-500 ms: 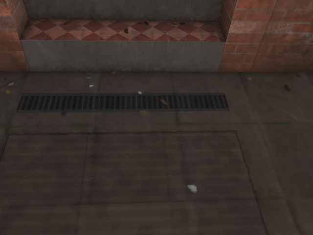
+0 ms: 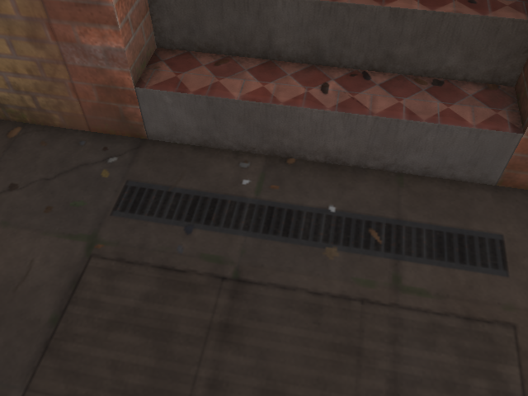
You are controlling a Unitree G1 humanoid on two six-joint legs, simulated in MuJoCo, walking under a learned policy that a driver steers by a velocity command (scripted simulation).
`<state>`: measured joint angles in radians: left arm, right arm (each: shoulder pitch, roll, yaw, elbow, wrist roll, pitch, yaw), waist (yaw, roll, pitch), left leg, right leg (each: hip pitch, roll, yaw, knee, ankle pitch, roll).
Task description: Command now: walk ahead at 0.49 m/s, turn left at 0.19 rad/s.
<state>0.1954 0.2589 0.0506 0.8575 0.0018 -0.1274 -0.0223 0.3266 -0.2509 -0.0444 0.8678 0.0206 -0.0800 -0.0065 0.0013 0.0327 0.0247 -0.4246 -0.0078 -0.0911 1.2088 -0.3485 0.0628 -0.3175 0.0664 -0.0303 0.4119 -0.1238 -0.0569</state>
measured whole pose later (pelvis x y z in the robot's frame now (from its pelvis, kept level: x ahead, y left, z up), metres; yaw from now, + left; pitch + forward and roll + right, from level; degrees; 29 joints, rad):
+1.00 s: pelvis +0.23 +0.03 +0.02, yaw +0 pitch +2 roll +3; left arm 0.51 0.19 0.01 1.01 0.01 -0.07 0.02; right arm 0.15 -0.27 -0.09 0.89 0.02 -0.05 0.00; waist 0.07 0.02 -0.05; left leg -0.66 0.07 -0.01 0.77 0.03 0.00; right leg 0.03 -0.04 -0.02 0.18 -0.25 -0.02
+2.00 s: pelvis +0.37 +0.03 +0.00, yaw -20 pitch +1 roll +1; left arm 0.13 0.22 0.04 0.75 0.01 -0.01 0.02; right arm 0.11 -0.29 -0.07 0.94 0.01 0.02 -0.03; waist -0.01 0.03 0.02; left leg -0.38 0.05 -0.01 0.73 -0.34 -0.05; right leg -0.25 0.05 0.01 0.44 -0.22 -0.07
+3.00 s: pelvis +0.75 -0.14 +0.00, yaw -6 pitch +1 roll -3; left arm 0.31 0.26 0.06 0.94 0.02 -0.10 0.01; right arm 0.04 -0.26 -0.05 0.79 -0.03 -0.03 0.06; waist 0.05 0.03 0.04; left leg -0.59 0.08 0.05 0.63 -0.04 0.07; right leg 0.09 0.01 -0.28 0.22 -0.33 0.01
